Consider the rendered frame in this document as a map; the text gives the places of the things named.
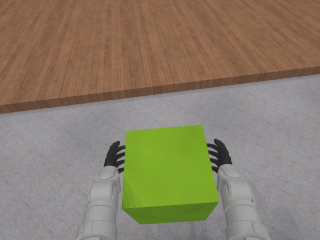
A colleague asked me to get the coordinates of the right robot forearm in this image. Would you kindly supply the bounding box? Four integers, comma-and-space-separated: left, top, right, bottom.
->
216, 164, 271, 240

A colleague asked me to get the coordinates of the left robot forearm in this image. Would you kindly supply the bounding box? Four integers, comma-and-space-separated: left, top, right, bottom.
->
75, 165, 121, 240

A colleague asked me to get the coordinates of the left robot hand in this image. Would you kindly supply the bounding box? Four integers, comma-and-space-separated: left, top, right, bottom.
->
103, 141, 126, 173

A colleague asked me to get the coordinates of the right robot hand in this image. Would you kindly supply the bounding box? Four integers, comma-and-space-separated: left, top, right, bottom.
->
207, 139, 233, 173

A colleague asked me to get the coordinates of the carton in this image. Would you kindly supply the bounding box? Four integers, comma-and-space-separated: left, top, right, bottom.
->
122, 124, 219, 225

